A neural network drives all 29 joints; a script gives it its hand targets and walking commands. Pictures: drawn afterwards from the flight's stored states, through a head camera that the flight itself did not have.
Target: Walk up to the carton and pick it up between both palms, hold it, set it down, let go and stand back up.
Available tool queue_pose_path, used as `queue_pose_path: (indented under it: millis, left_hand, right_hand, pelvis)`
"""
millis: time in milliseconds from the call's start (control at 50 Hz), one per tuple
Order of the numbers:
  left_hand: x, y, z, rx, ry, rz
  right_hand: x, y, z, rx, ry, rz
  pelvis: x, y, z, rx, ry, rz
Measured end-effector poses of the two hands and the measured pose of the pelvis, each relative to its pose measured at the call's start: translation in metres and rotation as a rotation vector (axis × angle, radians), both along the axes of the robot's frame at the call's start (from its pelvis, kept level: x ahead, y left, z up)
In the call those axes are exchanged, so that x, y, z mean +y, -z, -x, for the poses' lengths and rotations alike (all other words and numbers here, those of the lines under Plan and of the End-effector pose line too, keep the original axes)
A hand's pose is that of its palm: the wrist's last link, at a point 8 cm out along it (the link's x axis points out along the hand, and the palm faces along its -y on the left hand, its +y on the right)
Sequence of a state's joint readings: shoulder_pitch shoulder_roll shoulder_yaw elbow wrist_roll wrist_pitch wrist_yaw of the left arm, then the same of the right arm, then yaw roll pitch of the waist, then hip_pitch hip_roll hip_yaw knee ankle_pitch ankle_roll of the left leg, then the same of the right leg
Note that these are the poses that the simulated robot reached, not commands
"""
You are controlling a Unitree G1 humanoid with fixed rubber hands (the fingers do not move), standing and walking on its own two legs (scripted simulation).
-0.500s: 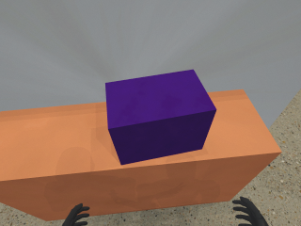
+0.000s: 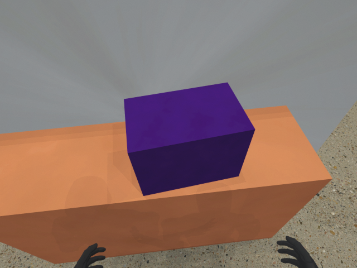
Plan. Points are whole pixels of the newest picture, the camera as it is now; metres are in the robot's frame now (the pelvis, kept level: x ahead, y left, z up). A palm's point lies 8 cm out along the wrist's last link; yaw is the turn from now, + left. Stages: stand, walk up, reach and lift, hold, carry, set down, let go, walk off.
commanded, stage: stand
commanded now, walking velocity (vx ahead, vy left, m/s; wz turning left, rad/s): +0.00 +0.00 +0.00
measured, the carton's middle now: (184, 140) +0.45 +0.00 -0.02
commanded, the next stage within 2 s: none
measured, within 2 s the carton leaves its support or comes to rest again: neither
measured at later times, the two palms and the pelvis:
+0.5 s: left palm out of the picture +0.11 +0.25 -0.09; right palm out of the picture +0.11 -0.25 -0.09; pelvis +0.00 +0.00 +0.00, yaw -1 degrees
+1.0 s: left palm out of the picture +0.12 +0.25 -0.09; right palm out of the picture +0.11 -0.25 -0.09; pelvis +0.00 +0.00 +0.00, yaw -1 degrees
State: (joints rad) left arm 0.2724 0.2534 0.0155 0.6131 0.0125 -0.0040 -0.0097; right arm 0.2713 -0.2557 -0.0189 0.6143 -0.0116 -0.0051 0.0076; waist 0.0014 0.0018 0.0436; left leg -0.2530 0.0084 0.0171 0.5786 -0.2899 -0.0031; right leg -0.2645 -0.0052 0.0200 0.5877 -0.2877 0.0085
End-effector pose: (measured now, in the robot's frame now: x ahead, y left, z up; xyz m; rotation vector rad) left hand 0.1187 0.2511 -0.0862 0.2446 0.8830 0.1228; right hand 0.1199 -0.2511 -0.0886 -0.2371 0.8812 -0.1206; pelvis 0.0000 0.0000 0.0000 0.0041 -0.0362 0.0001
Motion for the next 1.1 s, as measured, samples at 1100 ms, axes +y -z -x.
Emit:
queue_pose_path:
  millis: [1100]
  left_hand:
    - [0.004, 0.003, 0.001, 0.041, 0.022, -0.008]
  right_hand:
    - [-0.002, 0.003, 0.015, 0.041, 0.031, 0.006]
  pelvis:
    - [0.004, -0.002, -0.003, 0.003, 0.025, -0.002]
